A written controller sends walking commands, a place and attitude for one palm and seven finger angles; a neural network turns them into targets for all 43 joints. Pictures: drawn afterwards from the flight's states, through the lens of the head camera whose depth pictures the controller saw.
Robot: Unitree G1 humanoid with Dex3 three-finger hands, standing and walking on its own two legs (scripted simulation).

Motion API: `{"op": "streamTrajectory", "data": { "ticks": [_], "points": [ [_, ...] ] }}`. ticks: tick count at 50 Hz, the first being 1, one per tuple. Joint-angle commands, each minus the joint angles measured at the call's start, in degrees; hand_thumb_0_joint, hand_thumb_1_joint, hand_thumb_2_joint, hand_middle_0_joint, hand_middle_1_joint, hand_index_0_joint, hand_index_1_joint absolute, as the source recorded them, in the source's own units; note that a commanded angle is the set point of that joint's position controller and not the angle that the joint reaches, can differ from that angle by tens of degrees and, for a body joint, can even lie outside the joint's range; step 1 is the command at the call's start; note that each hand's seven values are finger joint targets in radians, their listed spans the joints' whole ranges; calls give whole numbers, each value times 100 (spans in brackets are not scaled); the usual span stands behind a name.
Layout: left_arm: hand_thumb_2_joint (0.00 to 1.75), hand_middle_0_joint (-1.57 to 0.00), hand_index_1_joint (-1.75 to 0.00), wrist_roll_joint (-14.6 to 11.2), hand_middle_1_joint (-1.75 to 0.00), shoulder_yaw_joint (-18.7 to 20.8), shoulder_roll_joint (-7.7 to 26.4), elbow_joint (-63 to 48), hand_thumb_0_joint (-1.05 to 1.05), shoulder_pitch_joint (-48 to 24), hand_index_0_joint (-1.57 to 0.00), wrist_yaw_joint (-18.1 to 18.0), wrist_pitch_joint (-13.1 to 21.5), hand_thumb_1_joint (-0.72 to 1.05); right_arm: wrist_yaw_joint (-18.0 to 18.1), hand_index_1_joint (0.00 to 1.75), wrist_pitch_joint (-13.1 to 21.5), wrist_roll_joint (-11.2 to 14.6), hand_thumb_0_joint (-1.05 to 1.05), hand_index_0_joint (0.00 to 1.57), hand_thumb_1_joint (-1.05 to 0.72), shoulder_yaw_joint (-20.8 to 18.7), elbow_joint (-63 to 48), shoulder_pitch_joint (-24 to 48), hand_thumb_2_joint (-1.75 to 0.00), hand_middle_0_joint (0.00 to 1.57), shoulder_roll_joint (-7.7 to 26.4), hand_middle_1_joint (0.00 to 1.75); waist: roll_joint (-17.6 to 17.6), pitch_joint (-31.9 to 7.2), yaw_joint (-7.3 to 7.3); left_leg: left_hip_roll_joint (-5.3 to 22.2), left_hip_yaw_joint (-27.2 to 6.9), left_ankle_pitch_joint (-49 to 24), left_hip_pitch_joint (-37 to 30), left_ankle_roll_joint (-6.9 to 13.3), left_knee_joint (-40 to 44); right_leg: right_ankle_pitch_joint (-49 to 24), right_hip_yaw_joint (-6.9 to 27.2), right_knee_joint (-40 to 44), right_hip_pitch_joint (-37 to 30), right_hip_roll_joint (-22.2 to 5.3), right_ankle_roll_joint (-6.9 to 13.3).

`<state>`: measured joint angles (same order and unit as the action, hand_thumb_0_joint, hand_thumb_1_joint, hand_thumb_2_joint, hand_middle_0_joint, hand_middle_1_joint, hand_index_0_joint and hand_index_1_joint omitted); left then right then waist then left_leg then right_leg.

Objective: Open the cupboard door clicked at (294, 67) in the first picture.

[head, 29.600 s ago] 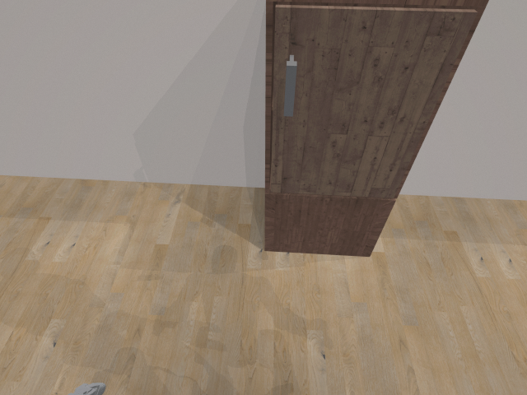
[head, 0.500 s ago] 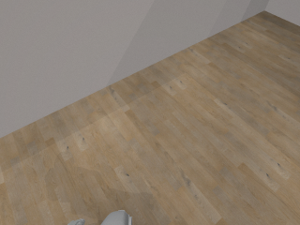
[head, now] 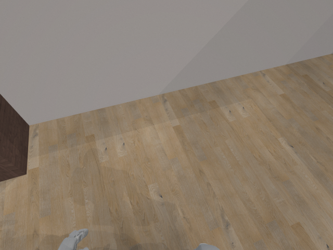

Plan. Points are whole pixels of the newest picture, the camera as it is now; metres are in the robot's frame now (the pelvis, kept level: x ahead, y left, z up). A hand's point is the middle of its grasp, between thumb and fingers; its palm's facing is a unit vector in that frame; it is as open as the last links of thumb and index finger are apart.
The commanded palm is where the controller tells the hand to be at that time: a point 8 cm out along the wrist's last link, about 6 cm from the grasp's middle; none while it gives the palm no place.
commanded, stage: turn to face it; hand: left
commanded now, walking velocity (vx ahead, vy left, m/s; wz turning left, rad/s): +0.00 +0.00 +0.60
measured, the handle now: out of the picture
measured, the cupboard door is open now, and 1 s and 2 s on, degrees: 40 40 40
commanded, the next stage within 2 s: take the last steps up to it in 1.58 s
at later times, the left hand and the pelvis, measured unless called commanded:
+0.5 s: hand out of the picture -0.03 +0.22 -0.19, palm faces +0.37 -0.90 -0.24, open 7.4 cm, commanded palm none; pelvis +0.01 +0.01 -0.02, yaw +20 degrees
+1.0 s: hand out of the picture +0.04 +0.23 -0.15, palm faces +0.56 -0.79 -0.27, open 7.4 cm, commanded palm none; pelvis +0.04 +0.00 -0.01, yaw +36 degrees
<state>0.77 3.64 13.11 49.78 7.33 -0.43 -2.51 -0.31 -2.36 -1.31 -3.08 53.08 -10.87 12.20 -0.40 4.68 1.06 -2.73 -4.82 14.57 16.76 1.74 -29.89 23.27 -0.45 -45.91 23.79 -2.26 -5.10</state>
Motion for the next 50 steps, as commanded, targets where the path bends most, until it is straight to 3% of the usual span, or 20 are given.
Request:
{"op": "streamTrajectory", "data": {
  "ticks": [1,2,3,4,5,8,18,21,22,23,24,28,31,38,43,44,45,46,47,50],
  "points": [
    [90,-20,-30,-18,-30,161,495,-327,0,689,-20,-88,261,90,90,30,97,26,0,20,-90,-385,-489,268,-90,20,1092,30,-772,-862,-276,1105,-1465,-2040,131,505,171,-951,-164,1779,-1429,174,113],
    [90,-20,-30,18,-30,207,740,-283,0,882,-20,-120,326,90,57,30,112,79,0,20,-90,-363,-504,212,-90,20,902,30,-130,-940,-359,755,-1215,-1147,783,199,-337,-1345,317,2485,-2269,-366,261],
    [90,-20,-30,108,-30,313,1218,-268,0,1020,-20,-170,365,90,23,30,132,127,0,20,-90,-330,-586,114,-90,20,545,30,1519,-1013,-395,-152,-87,1077,1812,-283,-1688,-1954,1898,2890,-2878,-1968,903],
    [90,-20,-30,82,-30,232,1329,-327,0,965,-20,-148,323,90,1,30,99,56,0,20,-90,-355,-605,155,-90,20,681,30,1450,-794,-373,-164,111,2201,1790,-344,-3103,-2225,2036,2921,-2090,-2704,1422],
    [90,-20,-30,66,-30,249,1082,-347,0,761,-20,-201,330,90,5,30,8,39,0,20,-90,-392,-541,225,-90,20,746,30,1683,-740,-300,88,-83,2036,1730,-344,-3855,-1940,2097,3018,-1628,-2552,1486],
    [90,-20,-30,36,-30,96,625,-457,0,159,-20,-161,354,90,-120,30,-74,9,0,20,-90,-328,-260,136,-90,20,560,30,1064,-389,61,356,186,823,1735,-510,-4369,-2450,389,2752,-1428,-1587,1034],
    [90,-20,-30,111,-30,276,1050,-126,0,1030,-20,-149,335,90,-162,30,3,94,0,20,-90,-154,-387,854,-90,20,350,30,1379,-667,-379,305,1055,1284,949,-476,-1490,-4381,-489,2007,-2360,-1906,1082],
    [90,-20,-30,65,-30,314,1140,-118,0,889,-20,-103,303,90,-146,30,72,73,0,20,-90,-201,-316,340,-90,20,518,30,1146,-910,-55,140,1242,245,-266,-350,-3,-3959,-922,1196,-1856,-1809,711],
    [90,-20,-30,8,-30,301,1054,-189,0,814,-20,-69,277,90,-138,30,114,47,0,20,-90,-290,-242,-48,-90,20,848,30,489,-1156,205,482,877,-746,-1370,-181,544,-3208,-1134,309,-1038,-1668,437],
    [90,-20,-30,-32,-30,212,612,-439,0,697,-20,-2,245,90,-95,30,148,-15,0,20,-90,-477,-237,-453,-90,20,1585,30,-1482,-1320,444,2199,-1519,-2977,-2322,714,685,488,-1281,-1135,794,-732,-37],
    [90,-20,-30,38,-30,125,509,-653,0,268,-20,-58,174,90,-42,30,91,19,0,20,-90,-509,-112,-846,-90,20,1845,30,-1447,-1349,587,2860,-1900,-3855,-1977,1278,734,1752,-527,-1819,1080,-559,32],
    [90,-20,-30,48,-30,164,543,-309,0,119,-20,-33,111,90,132,30,164,-15,0,20,-90,-319,-377,30,-90,20,1284,30,-867,-594,114,1797,-1046,-2767,-895,861,911,287,66,-2282,1096,-501,-15],
    [90,-20,-30,43,-30,157,530,-192,0,398,-20,-16,105,90,134,30,222,4,0,20,-90,-273,-404,70,-90,20,1191,30,-698,-862,-34,1592,-721,-3185,-1161,789,808,20,45,-1864,876,-381,-75],
    [90,-20,-30,10,-30,107,447,-463,0,-26,-20,-41,133,90,104,30,164,-21,0,20,-90,-334,-383,-93,-90,20,1207,30,-694,-778,74,1475,-1206,-2929,-968,821,687,121,-34,-489,391,-48,-66],
    [90,-20,-30,-28,-30,138,459,-413,0,432,-20,-82,232,90,109,30,108,6,0,20,-90,-380,-450,197,-90,20,1131,30,-841,-854,-185,1194,-1569,-2682,-212,610,249,-619,-161,1292,-1041,243,86],
    [90,-20,-30,-22,-30,169,560,-365,0,650,-20,-102,286,90,95,30,112,44,0,20,-90,-372,-469,224,-90,20,1048,30,-594,-898,-308,974,-1492,-2136,191,397,-24,-1202,-81,2091,-1716,84,132],
    [90,-20,-30,46,-30,236,936,-324,0,853,-20,-141,351,90,45,30,132,103,0,20,-90,-357,-477,144,-90,20,812,30,350,-1081,-396,525,-1038,-928,1019,50,-771,-1691,742,2637,-2682,-805,414],
    [90,-20,-30,107,-30,292,1285,-318,0,968,-20,-172,360,90,21,30,142,118,0,20,-90,-329,-591,127,-90,20,550,30,1677,-1002,-425,-333,144,1859,1807,-385,-2208,-2655,2081,2820,-2882,-2385,1184],
    [90,-20,-30,65,-30,238,1174,-314,0,921,-20,-183,366,90,28,30,87,39,0,20,-90,-360,-507,175,-90,20,743,30,1434,-873,-383,-47,-37,2197,1778,-375,-3442,-3061,2036,2776,-2304,-2644,1547],
    [90,-20,-30,39,-30,132,695,-436,0,200,-20,-197,336,90,-80,30,-45,43,0,20,-90,-335,-276,142,-90,20,608,30,996,-534,13,345,87,1141,1706,-491,-4400,-3051,606,2594,-1691,-1774,1252]
  ]
}}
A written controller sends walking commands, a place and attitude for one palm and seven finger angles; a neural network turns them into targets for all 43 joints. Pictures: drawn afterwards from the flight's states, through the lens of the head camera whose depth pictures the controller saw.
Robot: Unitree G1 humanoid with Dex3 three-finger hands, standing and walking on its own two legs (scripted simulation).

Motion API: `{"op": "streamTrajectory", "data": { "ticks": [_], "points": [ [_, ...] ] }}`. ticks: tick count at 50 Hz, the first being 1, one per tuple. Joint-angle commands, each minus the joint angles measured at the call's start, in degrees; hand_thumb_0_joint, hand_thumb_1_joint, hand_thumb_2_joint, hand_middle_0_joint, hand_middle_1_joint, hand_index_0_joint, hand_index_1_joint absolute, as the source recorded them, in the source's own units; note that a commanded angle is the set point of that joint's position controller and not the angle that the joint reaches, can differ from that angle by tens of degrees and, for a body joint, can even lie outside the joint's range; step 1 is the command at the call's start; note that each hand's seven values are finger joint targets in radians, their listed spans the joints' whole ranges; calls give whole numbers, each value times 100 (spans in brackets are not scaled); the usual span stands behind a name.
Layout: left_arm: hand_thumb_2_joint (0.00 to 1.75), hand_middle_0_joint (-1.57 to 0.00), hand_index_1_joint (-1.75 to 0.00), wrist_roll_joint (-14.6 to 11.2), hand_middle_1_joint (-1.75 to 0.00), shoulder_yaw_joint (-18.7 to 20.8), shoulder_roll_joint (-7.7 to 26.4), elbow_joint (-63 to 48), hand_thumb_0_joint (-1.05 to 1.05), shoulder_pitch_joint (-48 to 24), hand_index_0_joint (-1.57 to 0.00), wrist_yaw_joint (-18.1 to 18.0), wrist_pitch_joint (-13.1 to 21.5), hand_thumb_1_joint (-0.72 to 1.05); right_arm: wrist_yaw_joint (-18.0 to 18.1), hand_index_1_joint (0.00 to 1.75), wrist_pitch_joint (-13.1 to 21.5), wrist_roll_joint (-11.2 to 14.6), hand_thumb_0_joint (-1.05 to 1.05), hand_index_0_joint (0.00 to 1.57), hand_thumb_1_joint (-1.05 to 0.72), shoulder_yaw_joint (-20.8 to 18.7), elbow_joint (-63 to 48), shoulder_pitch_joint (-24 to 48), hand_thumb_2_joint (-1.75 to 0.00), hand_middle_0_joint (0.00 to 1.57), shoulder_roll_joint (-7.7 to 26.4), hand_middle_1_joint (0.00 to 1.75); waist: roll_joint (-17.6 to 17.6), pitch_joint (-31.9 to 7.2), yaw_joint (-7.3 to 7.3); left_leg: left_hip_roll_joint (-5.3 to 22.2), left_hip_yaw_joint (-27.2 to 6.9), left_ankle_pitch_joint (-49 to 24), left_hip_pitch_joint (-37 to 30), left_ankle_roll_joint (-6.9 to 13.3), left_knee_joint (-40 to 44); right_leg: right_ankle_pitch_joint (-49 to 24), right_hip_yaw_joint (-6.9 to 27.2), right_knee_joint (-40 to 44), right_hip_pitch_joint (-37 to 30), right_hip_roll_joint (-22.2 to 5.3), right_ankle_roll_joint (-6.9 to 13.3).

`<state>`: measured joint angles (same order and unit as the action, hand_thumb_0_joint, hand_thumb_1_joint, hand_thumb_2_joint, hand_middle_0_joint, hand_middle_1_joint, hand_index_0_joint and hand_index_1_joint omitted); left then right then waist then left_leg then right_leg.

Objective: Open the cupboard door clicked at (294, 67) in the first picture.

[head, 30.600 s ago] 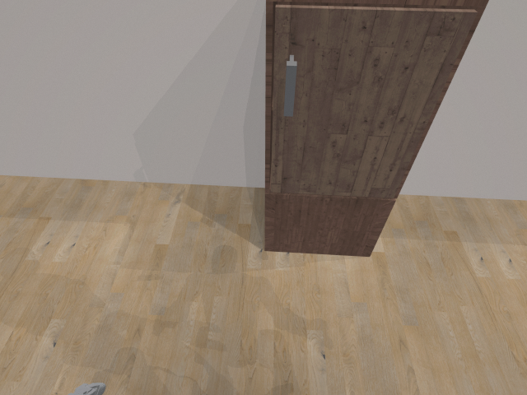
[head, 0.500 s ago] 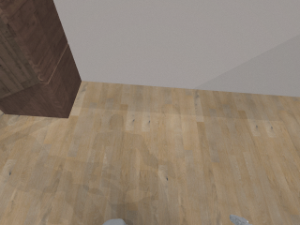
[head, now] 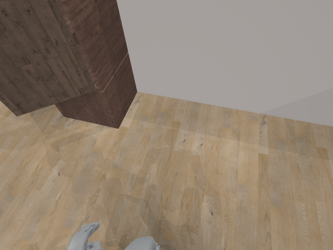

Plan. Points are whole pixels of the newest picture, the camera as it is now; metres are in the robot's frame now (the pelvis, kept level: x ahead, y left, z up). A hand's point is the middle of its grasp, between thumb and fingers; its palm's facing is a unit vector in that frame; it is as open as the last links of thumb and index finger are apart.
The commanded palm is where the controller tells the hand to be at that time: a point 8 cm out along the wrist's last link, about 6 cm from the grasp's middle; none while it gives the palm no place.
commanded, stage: turn to face it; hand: left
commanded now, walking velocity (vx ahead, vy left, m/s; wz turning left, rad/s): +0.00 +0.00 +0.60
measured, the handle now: out of the picture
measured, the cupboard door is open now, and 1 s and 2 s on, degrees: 40 40 40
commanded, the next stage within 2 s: take the last steps up to it in 0.58 s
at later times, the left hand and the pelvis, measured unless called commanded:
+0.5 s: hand out of the picture -0.01 +0.26 -0.17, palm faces +0.32 -0.92 -0.23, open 7.4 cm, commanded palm none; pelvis +0.01 +0.05 +0.00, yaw +15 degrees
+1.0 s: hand out of the picture -0.01 +0.21 -0.15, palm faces +0.46 -0.85 -0.24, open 7.3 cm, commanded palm none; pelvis +0.05 +0.04 +0.02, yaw +25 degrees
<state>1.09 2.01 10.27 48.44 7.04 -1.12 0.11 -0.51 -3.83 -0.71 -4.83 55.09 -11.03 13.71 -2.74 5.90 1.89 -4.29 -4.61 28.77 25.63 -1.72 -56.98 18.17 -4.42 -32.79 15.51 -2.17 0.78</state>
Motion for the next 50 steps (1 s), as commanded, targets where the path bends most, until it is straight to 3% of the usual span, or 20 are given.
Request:
{"op": "streamTrajectory", "data": {
  "ticks": [1,4,10,13,14,15,16,17,20,23,32,36,37,38,39,40,41,43,44,50],
  "points": [
    [90,-20,-30,21,-30,279,945,-328,0,183,-20,-128,99,90,-91,30,84,-26,0,20,-90,-116,-446,150,-90,20,379,30,1247,-654,-32,533,203,-412,758,-183,-1516,-2685,652,1255,-866,-1681,565],
    [90,-20,-30,34,-30,302,1053,-226,0,474,-20,-107,105,90,-130,30,57,-17,0,20,-90,-67,-464,401,-90,20,302,30,1355,-625,-175,531,532,-370,578,-234,-625,-2804,234,1232,-999,-1653,468],
    [90,-20,-30,93,-30,414,1316,61,0,1037,-20,-77,77,90,-138,30,154,31,0,20,-90,34,-553,817,-90,20,131,30,1592,-682,-450,409,1015,-126,-17,-116,1169,-3677,-22,770,-1334,-1840,479],
    [90,-20,-30,42,-30,443,1397,94,0,978,-20,-44,54,90,-97,30,213,13,0,20,-90,19,-449,431,-90,20,280,30,1502,-883,-202,273,1180,-1016,-1012,-3,2425,-3462,-305,186,-997,-1753,203],
    [90,-20,-30,-7,-30,440,1351,75,0,867,-20,-22,38,90,-91,30,254,-7,0,20,-90,-33,-373,112,-90,20,468,30,1155,-1040,25,405,1085,-1745,-1810,93,3167,-3042,-498,-398,-501,-1676,-13],
    [90,-20,-30,-34,-30,397,1036,-62,0,874,-20,13,9,90,-73,30,296,-51,0,20,-90,-155,-354,-177,-90,20,988,30,-281,-1358,182,1489,-286,-3047,-2815,527,3381,-1146,-791,-1508,649,-1107,-358],
    [90,-20,-30,-52,-30,245,642,-301,0,600,-20,25,-30,90,-12,30,285,-68,0,20,-90,-264,-317,-605,-90,20,1521,30,-1598,-1407,402,2831,-1862,-5449,-2966,1445,3522,2179,-489,-2610,1681,-513,-576],
    [90,-20,-30,11,-30,242,753,-295,0,295,-20,-56,-127,90,67,30,274,-59,0,20,-90,-216,-193,-725,-90,20,1433,30,-988,-1412,435,2857,-1657,-4988,-2606,1611,3506,2134,182,-3042,1621,-560,-472],
    [90,-20,-30,9,-30,271,702,81,0,424,-20,28,-150,90,198,30,331,-77,0,20,-90,-67,-410,67,-90,20,987,30,-648,-865,3,2127,-900,-4183,-1873,1313,3652,984,433,-3338,1620,-510,-492],
    [90,-20,-30,11,-30,261,655,306,0,734,-20,45,-177,90,211,30,403,-53,0,20,-90,20,-398,76,-90,20,826,30,-369,-863,-161,1861,-475,-4618,-1915,1183,3680,533,370,-3141,1446,-389,-555],
    [90,-20,-30,-18,-30,184,474,212,0,453,-20,20,-151,90,196,30,349,-84,0,20,-90,22,-221,-170,-90,20,721,30,-525,-758,-63,1758,-786,-4024,-1698,1217,3682,685,200,-1484,717,-70,-506],
    [90,-20,-30,-32,-30,196,402,368,0,848,-20,6,-33,90,190,30,336,-66,0,20,-90,24,-126,-116,-90,20,600,30,-565,-862,-270,1505,-932,-2996,-1251,1070,3437,104,63,3,-361,97,-396],
    [90,-20,-30,-13,-30,227,482,454,0,1062,-20,7,28,90,173,30,343,-33,0,20,-90,38,-137,-82,-90,20,522,30,-326,-855,-393,1256,-829,-2119,-825,879,3214,-279,69,794,-1002,13,-361],
    [90,-20,-30,48,-30,300,787,522,0,1301,-20,-16,100,90,127,30,369,15,0,20,-90,67,-155,-112,-90,20,280,30,553,-856,-508,761,-395,-964,109,583,2453,192,906,1459,-1874,-747,-134],
    [90,-20,-30,110,-30,418,1256,555,0,1595,-20,-29,127,90,70,30,389,11,0,20,-90,98,-325,-37,-90,20,28,30,2041,-596,-630,-9,437,379,1233,197,1081,717,2688,2081,-2182,-2196,486],
    [90,-20,-30,50,-30,414,1311,530,0,1695,-20,-44,112,90,42,30,319,-69,0,20,-90,3,-393,259,-90,20,415,30,1799,-287,-753,238,219,610,1432,145,-95,1031,3059,2398,-1538,-2757,881],
    [90,-20,-30,43,-30,407,1140,543,0,1465,-20,-51,165,90,17,30,305,-89,0,20,-90,-37,-331,397,-90,20,415,30,1779,15,-626,416,-9,116,1548,161,-737,1132,3116,2489,-1129,-2505,902],
    [90,-20,-30,15,-30,298,734,498,0,989,-20,-15,262,90,-82,30,280,-102,0,20,-90,-44,-70,129,-90,20,278,30,1001,185,-277,631,35,-1012,1365,64,-1120,514,1634,2360,-804,-1886,490],
    [90,-20,-30,3,-30,280,656,493,0,959,-20,-7,309,90,-105,30,262,-97,0,20,-90,-23,32,-43,-90,20,180,30,1093,56,-211,655,132,-1280,1245,6,-1099,-19,1110,2307,-824,-1710,360],
    [90,-20,-30,42,-30,280,658,937,0,1698,-20,-11,427,90,-170,30,276,-61,0,20,-90,36,32,305,-90,20,-25,30,1181,-27,-439,822,560,-1495,1489,-123,-272,-1650,356,2096,-1564,-1797,356]
  ]
}}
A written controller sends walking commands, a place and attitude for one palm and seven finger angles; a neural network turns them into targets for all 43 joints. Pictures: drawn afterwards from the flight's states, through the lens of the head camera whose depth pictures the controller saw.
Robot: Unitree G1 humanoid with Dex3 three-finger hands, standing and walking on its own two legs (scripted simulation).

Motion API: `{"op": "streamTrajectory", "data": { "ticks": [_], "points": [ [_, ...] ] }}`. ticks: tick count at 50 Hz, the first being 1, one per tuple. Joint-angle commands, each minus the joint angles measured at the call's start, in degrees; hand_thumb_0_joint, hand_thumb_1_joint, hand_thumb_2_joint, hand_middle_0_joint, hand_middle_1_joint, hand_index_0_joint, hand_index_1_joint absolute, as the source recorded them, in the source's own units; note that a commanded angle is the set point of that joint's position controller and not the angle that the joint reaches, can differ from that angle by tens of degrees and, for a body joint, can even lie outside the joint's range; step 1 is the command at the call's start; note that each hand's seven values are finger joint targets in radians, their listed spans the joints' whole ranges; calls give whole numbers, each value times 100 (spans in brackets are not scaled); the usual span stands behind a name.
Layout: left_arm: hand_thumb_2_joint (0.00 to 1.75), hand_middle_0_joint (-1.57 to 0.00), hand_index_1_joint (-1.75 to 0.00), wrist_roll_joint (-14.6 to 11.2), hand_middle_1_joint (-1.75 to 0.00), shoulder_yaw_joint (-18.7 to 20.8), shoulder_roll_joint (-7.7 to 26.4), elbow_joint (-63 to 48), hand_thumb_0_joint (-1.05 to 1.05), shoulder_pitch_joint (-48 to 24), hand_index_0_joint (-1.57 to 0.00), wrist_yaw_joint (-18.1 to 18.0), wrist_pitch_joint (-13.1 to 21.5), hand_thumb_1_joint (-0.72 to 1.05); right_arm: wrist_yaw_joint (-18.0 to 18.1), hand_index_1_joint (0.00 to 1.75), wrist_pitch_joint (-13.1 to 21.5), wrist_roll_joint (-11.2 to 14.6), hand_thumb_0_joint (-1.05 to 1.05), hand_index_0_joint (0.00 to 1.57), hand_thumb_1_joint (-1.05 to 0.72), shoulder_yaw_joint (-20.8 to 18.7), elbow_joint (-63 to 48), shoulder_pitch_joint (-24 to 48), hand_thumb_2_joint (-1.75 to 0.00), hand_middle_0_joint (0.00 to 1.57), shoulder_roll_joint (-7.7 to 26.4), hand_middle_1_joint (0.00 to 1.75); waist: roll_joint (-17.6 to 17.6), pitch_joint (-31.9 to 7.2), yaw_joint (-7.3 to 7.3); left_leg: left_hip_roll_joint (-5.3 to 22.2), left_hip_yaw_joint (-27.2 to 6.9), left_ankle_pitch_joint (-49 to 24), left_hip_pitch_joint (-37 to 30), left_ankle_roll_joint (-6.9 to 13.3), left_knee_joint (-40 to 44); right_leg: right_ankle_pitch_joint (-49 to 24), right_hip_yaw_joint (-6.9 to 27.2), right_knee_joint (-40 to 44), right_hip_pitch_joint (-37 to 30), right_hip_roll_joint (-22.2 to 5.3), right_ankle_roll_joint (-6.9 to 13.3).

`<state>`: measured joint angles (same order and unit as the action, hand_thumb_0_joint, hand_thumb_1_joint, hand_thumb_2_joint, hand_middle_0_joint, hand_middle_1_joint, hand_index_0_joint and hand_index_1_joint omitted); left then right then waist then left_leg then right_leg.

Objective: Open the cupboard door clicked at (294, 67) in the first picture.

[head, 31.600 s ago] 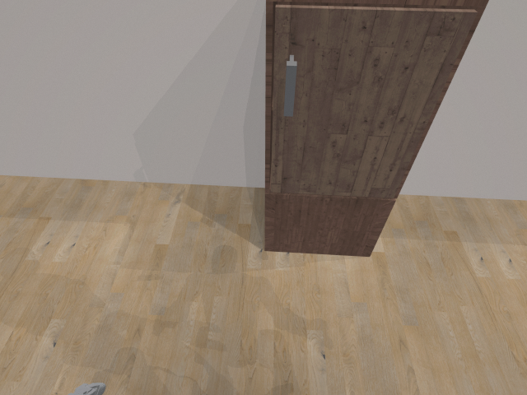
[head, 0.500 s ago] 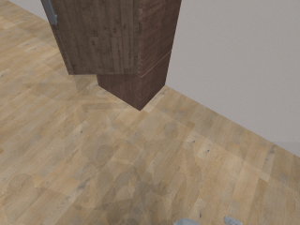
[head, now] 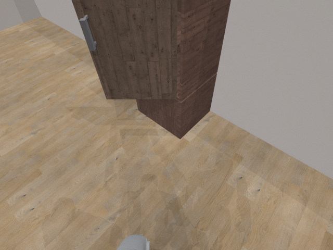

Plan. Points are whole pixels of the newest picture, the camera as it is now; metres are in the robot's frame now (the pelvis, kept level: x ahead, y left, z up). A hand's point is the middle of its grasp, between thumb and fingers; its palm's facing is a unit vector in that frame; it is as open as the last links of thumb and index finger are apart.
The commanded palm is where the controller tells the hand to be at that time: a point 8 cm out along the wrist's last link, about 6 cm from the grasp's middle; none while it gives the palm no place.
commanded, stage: take the last steps up to it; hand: left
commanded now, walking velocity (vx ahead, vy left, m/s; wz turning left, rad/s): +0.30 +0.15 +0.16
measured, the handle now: (89, 33) +0.94 +0.39 +0.06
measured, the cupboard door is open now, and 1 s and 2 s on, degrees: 40 40 40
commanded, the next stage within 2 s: come to a stop and stand still in 0.86 s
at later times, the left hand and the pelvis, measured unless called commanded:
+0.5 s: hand (69, 241) +0.17 +0.30 -0.18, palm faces +0.12 -0.97 -0.19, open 7.3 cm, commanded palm none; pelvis +0.14 +0.12 -0.01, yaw +2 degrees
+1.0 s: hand (93, 174) +0.37 +0.28 -0.17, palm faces +0.06 -0.97 -0.23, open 7.1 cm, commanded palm none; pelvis +0.31 +0.10 +0.00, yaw +1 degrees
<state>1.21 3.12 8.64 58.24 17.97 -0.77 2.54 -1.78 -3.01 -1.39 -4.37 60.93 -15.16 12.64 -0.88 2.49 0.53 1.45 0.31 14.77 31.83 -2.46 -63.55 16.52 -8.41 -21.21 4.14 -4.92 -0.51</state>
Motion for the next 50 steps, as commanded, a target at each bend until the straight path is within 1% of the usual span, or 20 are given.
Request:
{"op": "streamTrajectory", "data": {
  "ticks": [1,7,8,10,11,12,13,15,17,20,34,37,38,39,40,41,42,44,46,50],
  "points": [
    [90,-20,-30,38,-30,176,857,14,0,654,-20,-47,189,90,-53,30,199,10,0,20,-90,13,-584,829,-90,20,62,30,1009,385,-315,279,135,-72,863,-45,648,-1643,642,911,-449,-1568,514],
    [90,-20,-30,82,-30,186,1094,228,0,773,-20,-40,128,90,-142,30,316,51,0,20,-90,121,-732,1239,-90,20,-7,30,1420,481,-360,40,654,117,-257,170,2382,-1937,292,583,-126,-1575,471],
    [90,-20,-30,82,-30,197,1134,236,0,709,-20,-40,115,90,-132,30,350,55,0,20,-90,114,-716,1098,-90,20,36,30,1476,435,-284,-32,726,212,-574,234,2582,-2069,241,427,-72,-1581,457],
    [90,-20,-30,59,-30,213,1161,216,0,480,-20,-32,91,90,-44,30,445,15,0,20,-90,52,-430,91,-90,20,251,30,1062,-33,260,-345,1017,-58,-2334,342,3466,-2497,-106,-755,544,-1294,276],
    [90,-20,-30,26,-30,162,910,124,0,524,-20,9,65,90,52,30,489,-8,0,20,-90,-49,-199,-782,-90,20,704,30,133,-689,610,75,619,-101,-3734,483,3611,-1883,-356,-2084,1202,-984,147],
    [90,-20,-30,-51,-30,116,511,-37,0,657,-20,71,40,90,141,30,520,-82,0,20,-90,-256,-67,-1508,-90,20,1386,30,-1654,-1223,788,1639,-1836,-343,-4671,1069,4076,1458,-505,-3856,2685,-24,-120],
    [90,-20,-30,-14,-30,78,460,-246,0,202,-20,9,15,90,213,30,460,-28,0,20,-90,-247,26,-1706,-90,20,1496,30,-1364,-1259,813,2088,-2322,-212,-4368,1402,4696,1998,280,-4932,3112,82,92],
    [90,-20,-30,-14,-30,42,425,-234,0,-126,-20,15,7,90,294,30,520,0,0,20,-90,-141,-294,-693,-90,20,1043,30,-933,-693,430,2027,-1915,835,-3178,1430,4960,1066,707,-5598,3418,-306,205],
    [90,-20,-30,68,-30,77,315,-57,0,-33,-20,88,-49,90,305,30,608,-23,0,20,-90,23,-386,-313,-90,20,493,30,-604,106,130,1626,-1175,276,-2127,1223,5243,438,736,-5240,3106,-447,157],
    [90,-20,-30,70,-30,72,208,68,0,313,-20,107,-129,90,314,30,728,4,0,20,-90,92,-329,-354,-90,20,308,30,-369,-56,-121,1386,-566,-796,-2243,1236,5358,0,660,-4724,2933,-362,67],
    [90,-20,-30,31,-30,20,216,-700,0,-1289,-20,149,-107,90,299,30,699,-54,0,20,-90,157,190,-1228,-90,20,300,30,-137,390,111,1388,82,-2227,-2983,1276,5055,-356,315,-1866,2595,-10,215],
    [90,-20,-30,34,-30,44,344,-450,0,-498,-20,121,-10,90,307,30,663,-23,0,20,-90,193,314,-1220,-90,20,291,30,63,-13,-253,1086,380,-3262,-2769,968,3831,-559,16,-999,1079,361,373],
    [90,-20,-30,34,-30,123,580,-195,0,263,-20,90,59,90,301,30,686,43,0,20,-90,213,279,-1102,-90,20,265,30,200,-405,-571,804,554,-3081,-2030,744,2836,-1036,398,-810,-315,154,550],
    [90,-20,-30,33,-30,266,1083,73,0,1164,-20,27,127,90,267,30,728,110,0,20,-90,212,139,-1082,-90,20,106,30,1093,-989,-816,120,968,-1365,-609,433,1352,-2095,2282,-590,-1796,-1212,1170],
    [90,-20,-30,-64,-30,307,1380,189,0,1434,-20,1,112,90,261,30,685,125,0,20,-90,194,29,-1007,-90,20,147,30,1573,-1105,-778,-319,758,1968,-11,283,-388,-2803,3582,191,-1802,-2259,1833],
    [90,-20,-30,-61,-30,288,1224,93,0,912,-20,-46,99,90,267,30,630,94,0,20,-90,147,20,-613,-90,20,121,30,1059,-725,-703,-9,3,1748,281,336,-922,-2213,3393,382,-1074,-2161,1785],
    [90,-20,-30,-65,-30,226,982,-55,0,379,-20,-73,78,90,260,30,602,87,0,20,-90,143,-43,-406,-90,20,-43,30,575,-262,-479,220,-143,1222,407,324,-883,-1719,2783,522,-473,-1933,1562],
    [90,-20,-30,-42,-30,81,510,-113,0,-79,-20,-75,139,90,231,30,493,15,0,20,-90,184,76,-611,-90,20,-283,30,651,-21,-104,416,-101,554,-139,206,-228,-1731,1635,826,532,-1415,1073],
    [90,-20,-30,21,-30,102,334,-111,0,-191,-20,-78,184,90,215,30,423,-3,0,20,-90,177,210,-924,-90,20,-472,30,772,-142,89,402,122,491,-652,86,699,-1949,993,853,837,-1157,944],
    [90,-20,-30,22,-30,53,499,75,0,-120,-20,-40,166,90,203,30,435,38,0,20,-90,243,145,-538,-90,20,-582,30,847,-152,-58,105,422,395,-1047,-38,2211,-2722,920,612,636,-968,942]
  ]
}}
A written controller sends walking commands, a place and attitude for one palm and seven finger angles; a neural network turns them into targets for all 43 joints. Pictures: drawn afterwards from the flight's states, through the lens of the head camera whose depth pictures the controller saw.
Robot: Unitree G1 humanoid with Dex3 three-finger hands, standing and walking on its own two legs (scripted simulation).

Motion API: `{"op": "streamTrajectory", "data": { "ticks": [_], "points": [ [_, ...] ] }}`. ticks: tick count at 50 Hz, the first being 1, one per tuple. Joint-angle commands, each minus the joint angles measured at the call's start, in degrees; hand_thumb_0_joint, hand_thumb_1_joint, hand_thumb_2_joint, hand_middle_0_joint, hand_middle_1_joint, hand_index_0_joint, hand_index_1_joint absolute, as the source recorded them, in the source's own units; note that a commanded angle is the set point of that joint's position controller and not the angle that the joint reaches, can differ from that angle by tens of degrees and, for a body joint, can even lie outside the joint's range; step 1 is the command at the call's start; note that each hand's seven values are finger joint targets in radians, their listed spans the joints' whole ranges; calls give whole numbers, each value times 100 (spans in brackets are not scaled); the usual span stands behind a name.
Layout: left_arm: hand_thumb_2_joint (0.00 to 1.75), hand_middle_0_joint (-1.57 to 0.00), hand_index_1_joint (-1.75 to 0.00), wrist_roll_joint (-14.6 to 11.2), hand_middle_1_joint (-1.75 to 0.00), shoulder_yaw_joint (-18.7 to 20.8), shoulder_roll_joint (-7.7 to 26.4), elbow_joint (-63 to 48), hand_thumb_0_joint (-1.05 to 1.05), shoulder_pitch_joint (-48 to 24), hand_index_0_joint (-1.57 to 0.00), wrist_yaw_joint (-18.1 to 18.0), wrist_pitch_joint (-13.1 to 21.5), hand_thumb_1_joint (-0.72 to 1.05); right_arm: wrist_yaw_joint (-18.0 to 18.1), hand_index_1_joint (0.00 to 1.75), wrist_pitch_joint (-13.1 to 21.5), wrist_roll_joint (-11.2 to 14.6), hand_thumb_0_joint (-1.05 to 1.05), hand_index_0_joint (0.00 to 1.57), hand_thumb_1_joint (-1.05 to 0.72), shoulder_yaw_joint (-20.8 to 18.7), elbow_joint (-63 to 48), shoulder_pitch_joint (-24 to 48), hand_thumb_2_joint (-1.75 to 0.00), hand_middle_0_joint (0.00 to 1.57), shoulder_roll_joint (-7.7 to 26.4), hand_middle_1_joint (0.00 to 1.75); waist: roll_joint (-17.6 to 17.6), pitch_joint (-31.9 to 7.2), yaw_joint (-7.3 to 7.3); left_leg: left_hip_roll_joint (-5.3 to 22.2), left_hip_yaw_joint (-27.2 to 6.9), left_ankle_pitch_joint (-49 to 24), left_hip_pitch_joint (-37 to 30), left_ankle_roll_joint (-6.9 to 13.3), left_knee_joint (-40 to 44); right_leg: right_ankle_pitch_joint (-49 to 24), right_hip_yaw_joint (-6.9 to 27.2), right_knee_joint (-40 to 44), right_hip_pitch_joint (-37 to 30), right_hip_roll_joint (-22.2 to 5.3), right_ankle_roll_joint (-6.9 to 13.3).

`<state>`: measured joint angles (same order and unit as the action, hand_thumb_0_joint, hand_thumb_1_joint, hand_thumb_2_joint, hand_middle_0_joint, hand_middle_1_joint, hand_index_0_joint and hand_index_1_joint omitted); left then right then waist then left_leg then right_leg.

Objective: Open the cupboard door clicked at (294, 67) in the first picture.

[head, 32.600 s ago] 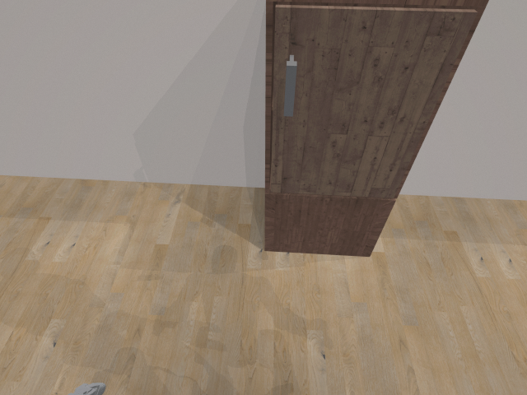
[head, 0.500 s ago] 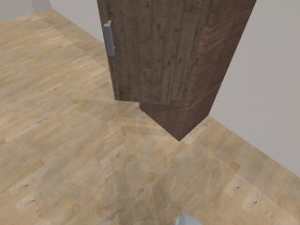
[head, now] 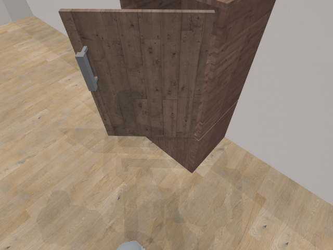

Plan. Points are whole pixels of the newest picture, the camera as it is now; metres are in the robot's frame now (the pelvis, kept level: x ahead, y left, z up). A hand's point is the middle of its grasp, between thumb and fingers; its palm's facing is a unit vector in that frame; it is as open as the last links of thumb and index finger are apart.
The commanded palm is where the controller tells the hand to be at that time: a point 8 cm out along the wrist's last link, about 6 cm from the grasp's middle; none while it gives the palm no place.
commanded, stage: come to a stop and stand still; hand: left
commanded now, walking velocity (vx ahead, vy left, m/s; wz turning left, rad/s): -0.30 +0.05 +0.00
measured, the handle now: (89, 68) +0.63 +0.29 +0.07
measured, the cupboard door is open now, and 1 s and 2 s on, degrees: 40 40 40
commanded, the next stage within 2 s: look again from close up in 1.32 s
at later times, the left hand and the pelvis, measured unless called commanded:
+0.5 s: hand out of the picture +0.07 +0.21 -0.18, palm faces +0.01 -0.97 -0.25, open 7.4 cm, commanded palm none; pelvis +0.02 +0.01 -0.01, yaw -2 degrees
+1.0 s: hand out of the picture +0.03 +0.15 -0.18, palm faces +0.04 -0.98 -0.18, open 7.3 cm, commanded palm none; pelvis +0.02 -0.02 +0.00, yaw +0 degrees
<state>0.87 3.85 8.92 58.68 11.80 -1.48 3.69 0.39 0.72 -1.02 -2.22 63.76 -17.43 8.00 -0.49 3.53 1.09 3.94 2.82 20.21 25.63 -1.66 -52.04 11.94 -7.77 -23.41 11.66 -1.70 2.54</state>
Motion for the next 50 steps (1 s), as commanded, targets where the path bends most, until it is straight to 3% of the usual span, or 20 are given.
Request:
{"op": "streamTrajectory", "data": {
  "ticks": [1,4,6,8,10,12,15,19,21,23,24,25,26,28,31,34,36,38,44,50],
  "points": [
    [90,-20,-30,31,-30,-16,575,59,0,443,-20,15,19,90,-1,30,53,9,0,20,-90,51,-142,-303,-90,20,-55,30,781,-330,-78,-207,153,-334,-499,-130,1337,-2609,703,644,-303,-1227,583],
    [90,-20,-30,-28,-30,-54,649,182,0,374,-20,-60,-111,90,44,30,25,16,0,20,-90,31,-66,-301,-90,20,228,30,901,-419,51,-194,14,-1645,-1489,-116,2659,-2366,509,-39,-53,-1003,220],
    [90,-20,-30,-55,-30,-132,394,181,0,701,-20,-115,-236,90,93,30,68,6,0,20,-90,-42,-162,-216,-90,20,747,30,-187,-552,-84,706,-683,-4244,-2027,304,2598,-774,379,-441,392,-534,-194],
    [90,-20,-30,-6,-30,-152,308,132,0,849,-20,-157,-390,90,165,30,-42,16,0,20,-90,-107,-256,-9,-90,20,983,30,-520,-80,-120,1087,-909,-4100,-1517,635,2758,731,347,-475,448,-217,-316],
    [90,-20,-30,-28,-30,-141,436,140,0,824,-20,-100,-519,90,254,30,-85,18,0,20,-90,-123,-310,141,-90,20,1043,30,-1531,-87,-87,1335,-1254,-4194,-1283,967,3256,1525,277,-1405,337,-161,-370],
    [90,-20,-30,-8,-30,-95,521,51,0,826,-20,-57,-599,90,327,30,-118,-28,0,20,-90,-220,-455,136,-90,20,1248,30,-1303,-520,-12,1671,-1457,-4576,-1726,1279,3219,2218,547,-2632,820,-132,-349],
    [90,-20,-30,13,-30,-32,480,-124,0,621,-20,-13,-611,90,348,30,-148,-50,0,20,-90,-288,-630,279,-90,20,1305,30,-595,-802,18,1704,-1369,-4303,-1864,1398,3010,2128,735,-3255,1162,-71,-361],
    [90,-20,-30,33,-30,-2,376,-284,0,580,-20,40,-647,90,290,30,-161,-75,0,20,-90,-322,-749,502,-90,20,1317,30,-820,-825,-3,1518,-1206,-2468,-1513,1199,3325,1808,631,-2841,1011,-70,-414],
    [90,-20,-30,29,-30,-28,307,-275,0,696,-20,62,-605,90,240,30,-170,-89,0,20,-90,-330,-774,600,-90,20,1314,30,-912,-828,-55,1377,-1187,-1675,-1298,1085,3372,1645,482,-1929,585,-12,-362],
    [90,-20,-30,36,-30,-29,347,-142,0,1046,-20,54,-571,90,195,30,-206,-45,0,20,-90,-336,-773,683,-90,20,1260,30,-790,-764,-222,1099,-1031,-706,-797,817,3234,676,305,-711,-186,64,-332],
    [90,-20,-30,67,-30,-16,487,-99,0,1145,-20,36,-544,90,164,30,-223,-16,0,20,-90,-322,-766,625,-90,20,1099,30,-342,-590,-237,750,-817,-280,-432,567,2989,416,471,15,-522,-53,-284],
    [90,-20,-30,99,-30,6,799,-152,0,1050,-20,10,-485,90,124,30,-236,21,0,20,-90,-266,-788,569,-90,20,777,30,664,-359,-217,213,-446,160,-104,257,2393,853,1402,728,-413,-714,-14],
    [90,-20,-30,93,-30,16,1125,-263,0,699,-20,6,-478,90,56,30,-273,26,0,20,-90,-202,-880,707,-90,20,544,30,1334,-48,-124,-220,24,385,-236,17,1851,1561,2045,1281,433,-1548,388],
    [90,-20,-30,69,-30,-44,1021,-307,0,166,-20,-18,-378,90,25,30,-306,-28,0,20,-90,-172,-818,921,-90,20,592,30,1565,203,-115,-191,-273,359,-420,104,1054,892,2061,1235,932,-1478,607],
    [90,-20,-30,17,-30,-116,813,-195,0,-36,-20,-22,-331,90,38,30,-255,-6,0,20,-90,-109,-399,367,-90,20,469,30,876,27,103,-186,-187,-261,-1004,52,1473,-267,1242,645,619,-1074,453],
    [90,-20,-30,-68,-30,-202,637,52,0,323,-20,-25,-277,90,88,30,-84,-3,0,20,-90,-11,-127,122,-90,20,548,30,146,-201,-31,132,-572,-1948,-1662,144,2757,-394,934,81,377,-622,-1],
    [90,-20,-30,-68,-30,-210,503,149,0,474,-20,-42,-286,90,152,30,-66,-11,0,20,-90,1,-43,98,-90,20,681,30,415,82,-123,301,-593,-1765,-1439,168,2827,-112,987,418,213,-483,-79],
    [90,-20,-30,-85,-30,-190,586,276,0,459,-20,-38,-306,90,178,30,-46,-4,0,20,-90,42,82,45,-90,20,571,30,-192,-158,-120,222,-566,-2080,-1485,147,2814,-738,903,241,-175,-532,-66],
    [90,-20,-30,-88,-30,-199,523,406,0,497,-20,-30,-318,90,185,30,-91,-9,0,20,-90,72,198,-133,-90,20,455,30,64,129,-105,107,-489,-1266,-1353,100,2998,283,973,659,-104,-519,-7],
    [90,-20,-30,-72,-30,-204,396,475,0,686,-20,-47,-279,90,202,30,-65,5,0,20,-90,85,234,-267,-90,20,358,30,217,128,-100,135,-455,-1410,-1472,119,2991,72,887,714,-152,-487,-14]
  ]
}}
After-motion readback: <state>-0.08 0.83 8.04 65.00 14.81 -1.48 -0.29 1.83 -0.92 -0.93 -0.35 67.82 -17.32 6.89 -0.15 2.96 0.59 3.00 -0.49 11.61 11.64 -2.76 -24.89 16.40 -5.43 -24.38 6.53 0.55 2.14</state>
